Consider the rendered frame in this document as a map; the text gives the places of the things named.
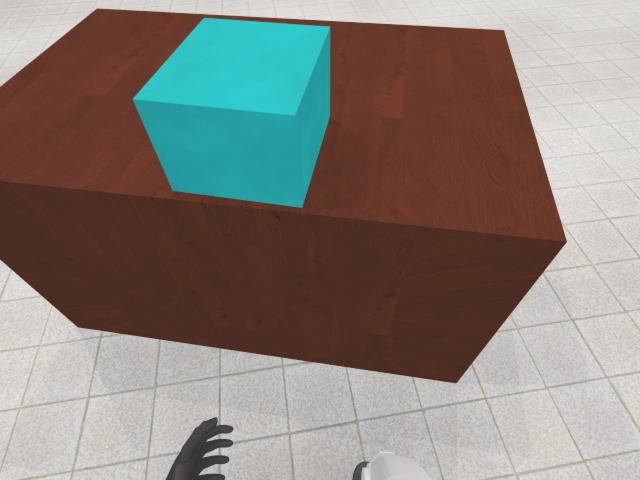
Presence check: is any carton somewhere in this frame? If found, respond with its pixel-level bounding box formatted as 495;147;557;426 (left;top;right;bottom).
133;18;330;208

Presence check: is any robot right thigh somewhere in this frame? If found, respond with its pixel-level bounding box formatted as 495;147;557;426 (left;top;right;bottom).
361;455;432;480

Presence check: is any robot left hand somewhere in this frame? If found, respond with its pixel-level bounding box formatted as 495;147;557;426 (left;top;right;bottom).
166;417;233;480

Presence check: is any robot right shin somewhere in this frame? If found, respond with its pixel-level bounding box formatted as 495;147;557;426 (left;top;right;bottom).
369;451;395;463

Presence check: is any pedestal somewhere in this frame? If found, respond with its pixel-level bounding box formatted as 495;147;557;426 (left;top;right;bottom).
0;8;567;383

